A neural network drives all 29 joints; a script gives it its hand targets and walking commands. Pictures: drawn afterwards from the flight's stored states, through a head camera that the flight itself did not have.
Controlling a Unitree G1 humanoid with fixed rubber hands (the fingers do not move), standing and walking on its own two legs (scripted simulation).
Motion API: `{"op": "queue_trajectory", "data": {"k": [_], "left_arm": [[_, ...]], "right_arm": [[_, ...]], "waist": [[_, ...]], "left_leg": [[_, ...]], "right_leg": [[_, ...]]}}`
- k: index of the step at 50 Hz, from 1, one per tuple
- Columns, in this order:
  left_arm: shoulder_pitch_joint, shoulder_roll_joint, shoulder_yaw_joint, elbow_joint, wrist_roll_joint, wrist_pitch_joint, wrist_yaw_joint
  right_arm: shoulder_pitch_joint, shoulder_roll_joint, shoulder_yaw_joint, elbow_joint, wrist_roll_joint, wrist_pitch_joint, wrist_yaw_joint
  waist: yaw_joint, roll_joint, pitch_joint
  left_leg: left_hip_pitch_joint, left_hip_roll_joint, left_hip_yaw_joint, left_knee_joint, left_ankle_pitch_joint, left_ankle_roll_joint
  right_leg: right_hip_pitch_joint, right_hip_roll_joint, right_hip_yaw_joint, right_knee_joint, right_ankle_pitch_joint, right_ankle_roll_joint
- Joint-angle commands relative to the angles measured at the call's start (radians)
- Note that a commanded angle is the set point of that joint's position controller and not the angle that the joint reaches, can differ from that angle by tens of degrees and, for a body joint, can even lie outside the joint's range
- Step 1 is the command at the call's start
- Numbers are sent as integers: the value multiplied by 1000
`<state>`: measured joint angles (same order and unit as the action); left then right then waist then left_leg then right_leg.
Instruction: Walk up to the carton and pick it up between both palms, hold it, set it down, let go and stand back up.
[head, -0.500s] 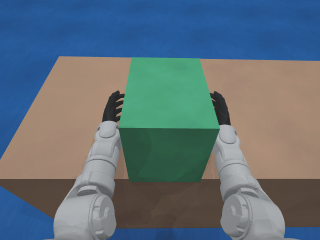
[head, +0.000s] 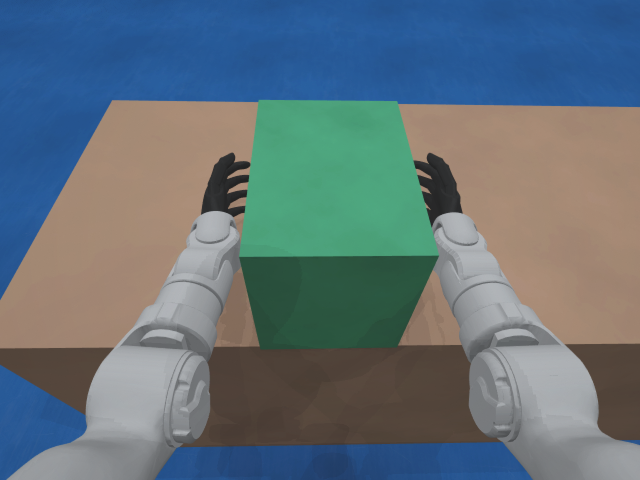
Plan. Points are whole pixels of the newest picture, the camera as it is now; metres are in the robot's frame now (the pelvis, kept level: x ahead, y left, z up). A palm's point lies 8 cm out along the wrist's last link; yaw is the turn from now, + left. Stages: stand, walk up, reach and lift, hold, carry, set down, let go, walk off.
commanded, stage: set down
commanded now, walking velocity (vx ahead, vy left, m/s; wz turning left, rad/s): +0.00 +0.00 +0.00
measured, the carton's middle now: (328, 225) +0.46 +0.01 +0.05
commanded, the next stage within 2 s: none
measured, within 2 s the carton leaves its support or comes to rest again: neither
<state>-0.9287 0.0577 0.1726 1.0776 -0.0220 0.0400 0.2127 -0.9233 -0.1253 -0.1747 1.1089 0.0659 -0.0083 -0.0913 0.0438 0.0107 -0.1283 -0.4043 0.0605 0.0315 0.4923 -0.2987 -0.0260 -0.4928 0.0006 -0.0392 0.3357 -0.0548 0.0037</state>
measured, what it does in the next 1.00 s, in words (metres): stands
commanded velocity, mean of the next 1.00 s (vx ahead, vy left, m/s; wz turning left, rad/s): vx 0.00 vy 0.00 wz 0.00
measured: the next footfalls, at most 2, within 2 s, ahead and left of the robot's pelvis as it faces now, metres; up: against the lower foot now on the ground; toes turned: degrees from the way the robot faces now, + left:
none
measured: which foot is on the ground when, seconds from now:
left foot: down 0.00-1.00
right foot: down 0.00-1.00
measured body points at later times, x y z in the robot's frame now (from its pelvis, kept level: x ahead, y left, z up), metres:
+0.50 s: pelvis -0.01 -0.01 +0.00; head +0.03 -0.01 +0.45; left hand +0.44 +0.17 +0.12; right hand +0.46 -0.16 +0.13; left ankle -0.05 +0.12 -0.74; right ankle +0.06 -0.13 -0.74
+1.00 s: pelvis -0.02 -0.02 +0.01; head -0.01 -0.02 +0.46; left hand +0.39 +0.21 +0.15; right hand +0.42 -0.20 +0.16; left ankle -0.05 +0.12 -0.74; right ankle +0.06 -0.13 -0.74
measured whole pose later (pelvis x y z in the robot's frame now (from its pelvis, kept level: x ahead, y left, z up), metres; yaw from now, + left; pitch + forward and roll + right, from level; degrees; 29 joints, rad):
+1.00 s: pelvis -0.02 -0.02 +0.01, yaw +3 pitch +4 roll +0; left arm -0.82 0.29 0.10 0.70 -0.20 0.45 0.08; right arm -0.84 -0.32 -0.04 0.78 0.32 0.32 -0.08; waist 0.01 0.00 -0.05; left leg -0.24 0.04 -0.01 0.40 -0.23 -0.04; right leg -0.34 -0.02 -0.08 0.31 -0.04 -0.02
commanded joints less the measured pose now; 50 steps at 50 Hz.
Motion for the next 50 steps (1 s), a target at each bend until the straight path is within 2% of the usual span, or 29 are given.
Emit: {"op": "queue_trajectory", "data": {"k": [1,6,7,8,9,11,12,14,15,16,19,22,23,24,25,26,27,28,29,30,31,33,37,38,40,45,46,49,50], "left_arm": [[-597,37,-50,-195,-45,-32,-1],[-595,158,-9,-285,-30,6,-5],[-581,93,-33,-213,-34,3,-9],[-570,144,-7,-349,-41,12,-8],[-572,146,-22,-281,-45,21,-12],[-569,126,-18,-321,-44,20,-15],[-579,194,-6,-407,-46,36,-12],[-570,132,-31,-259,-42,51,-15],[-583,179,-21,-433,-61,62,-7],[-586,189,-33,-316,-65,76,-8],[-597,187,-31,-394,-87,85,-12],[-588,216,-46,-344,-111,123,-17],[-575,239,-38,-422,-115,138,-18],[-608,241,-49,-349,-125,144,-22],[-597,295,-36,-479,-141,168,-15],[-583,275,-39,-341,-137,185,-22],[-580,292,-32,-433,-151,194,-26],[-595,326,-32,-340,-156,213,-32],[-538,321,-26,-457,-160,229,-32],[-605,354,-34,-396,-176,243,-37],[-563,351,-34,-484,-180,270,-36],[-588,365,-38,-422,-192,312,-51],[-583,396,-48,-473,-218,350,-69],[-570,386,-62,-444,-217,355,-77],[-570,403,-71,-453,-225,353,-86],[-472,410,-54,-552,-204,356,-114],[-415,384,-55,-469,-183,357,-125],[-319,393,-22,-650,-153,367,-139],[-309,387,-30,-614,-146,369,-148]], "right_arm": [[-627,-86,28,-185,48,-20,-15],[-622,-227,13,-201,71,-16,-24],[-616,-146,31,-131,63,-7,-25],[-612,-204,23,-228,77,-4,-21],[-616,-192,38,-183,79,4,-23],[-612,-154,28,-208,71,6,-21],[-616,-240,13,-270,78,8,-20],[-615,-167,18,-150,63,36,-17],[-638,-232,-3,-295,75,36,-12],[-633,-222,24,-234,78,48,-13],[-644,-205,22,-291,83,65,-4],[-645,-216,48,-272,107,98,-3],[-634,-245,45,-328,116,104,-2],[-654,-227,44,-290,112,117,-5],[-663,-303,54,-396,141,121,-1],[-642,-254,80,-308,146,145,-6],[-653,-267,75,-377,157,155,-6],[-658,-284,76,-327,158,177,-10],[-624,-287,89,-416,177,183,-8],[-672,-300,89,-396,188,198,-10],[-635,-332,94,-435,210,210,-6],[-643,-330,100,-393,221,242,-7],[-631,-341,102,-442,240,283,1],[-602,-337,101,-397,241,296,4],[-605,-340,109,-429,249,299,10],[-499,-349,98,-506,262,290,18],[-430,-313,111,-418,251,297,17],[-333,-319,101,-568,261,272,9],[-323,-307,85,-539,244,274,6]], "waist": [[-8,4,-725],[-4,25,-814],[-20,-2,-702],[-6,2,-811],[-19,-22,-760],[-20,-10,-772],[-22,8,-859],[-33,2,-665],[-17,23,-827],[-21,4,-753],[-17,13,-805],[-26,-17,-736],[-20,-5,-785],[-27,-15,-731],[-4,-7,-834],[-17,-46,-701],[-8,-47,-755],[-17,-73,-667],[-2,-61,-741],[-3,-67,-699],[-1,-40,-741],[-12,-41,-640],[-16,-49,-600],[-35,-40,-555],[-23,-40,-556],[-29,-32,-540],[-42,-36,-426],[-27,-19,-456],[-47,-15,-402]], "left_leg": [[35,-61,35,11,515,-79],[82,-67,44,29,610,-107],[47,-64,35,19,559,-95],[71,-73,43,17,609,-94],[37,-73,39,12,575,-87],[23,-79,38,7,573,-81],[47,-81,39,2,599,-89],[12,-70,24,-27,473,-74],[66,-76,29,-23,540,-79],[40,-75,29,-19,505,-73],[49,-86,27,-16,540,-65],[-2,-86,21,-35,474,-51],[22,-89,22,-42,493,-51],[-10,-90,24,-47,442,-47],[26,-91,25,-50,502,-49],[-13,-91,25,-55,442,-38],[-15,-96,25,-70,440,-34],[-64,-95,27,-90,348,-25],[-28,-95,27,-98,396,-24],[-68,-96,30,-103,346,-24],[-31,-93,25,-110,389,-34],[-71,-95,26,-131,309,-34],[-121,-99,25,-161,229,-18],[-128,-99,18,-174,193,-17],[-136,-101,14,-178,176,-10],[-89,-105,7,-190,213,-10],[-108,-105,3,-195,175,-6],[-55,-111,10,-196,232,-11],[-70,-112,8,-198,192,-10]], "right_leg": [[499,61,10,90,267,-34],[546,73,4,106,367,-31],[525,69,5,98,313,-28],[565,73,13,99,380,-26],[574,70,13,104,372,-19],[581,64,19,102,376,-15],[613,69,19,105,420,-17],[550,61,13,81,257,-23],[560,69,17,77,306,-23],[554,65,14,79,281,-23],[560,62,23,74,305,-16],[599,57,30,79,284,-10],[616,59,32,72,298,-11],[597,53,31,69,252,-9],[649,62,34,77,325,-9],[654,57,36,74,282,-4],[686,57,41,72,289,0],[690,51,42,71,232,3],[732,57,49,69,273,3],[712,53,43,73,227,5],[751,61,44,71,271,-2],[740,54,41,65,202,2],[786,43,53,67,172,4],[788,42,53,64,147,1],[797,38,54,62,124,0],[831,38,50,56,154,0],[820,33,56,52,110,-2],[867,39,52,52,168,4],[833,34,47,52,120,6]]}}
